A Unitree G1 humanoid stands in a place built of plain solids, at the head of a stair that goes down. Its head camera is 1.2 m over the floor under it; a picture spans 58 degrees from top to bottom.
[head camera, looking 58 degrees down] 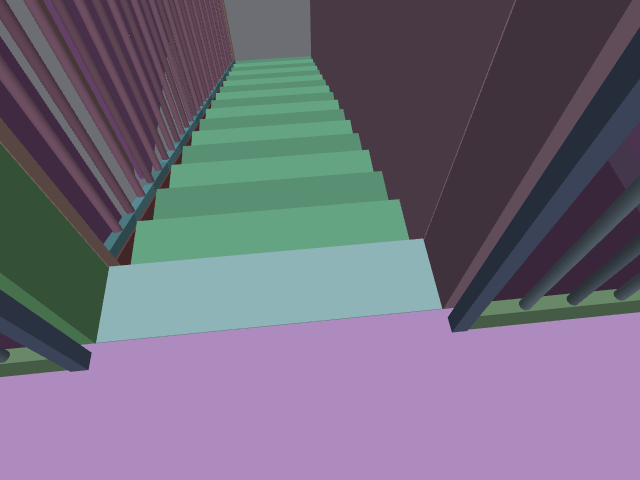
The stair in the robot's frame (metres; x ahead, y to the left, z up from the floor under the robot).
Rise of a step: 0.15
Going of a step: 0.28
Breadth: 1.01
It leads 6 degrees to the left of straight ahead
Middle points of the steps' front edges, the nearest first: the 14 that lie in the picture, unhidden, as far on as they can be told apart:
0.70 0.16 0.00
0.98 0.19 -0.15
1.25 0.22 -0.30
1.53 0.25 -0.45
1.81 0.28 -0.60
2.08 0.31 -0.75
2.36 0.34 -0.91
2.64 0.36 -1.06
2.91 0.39 -1.21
3.19 0.42 -1.36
3.46 0.45 -1.51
3.74 0.48 -1.66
4.01 0.51 -1.81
4.29 0.54 -1.96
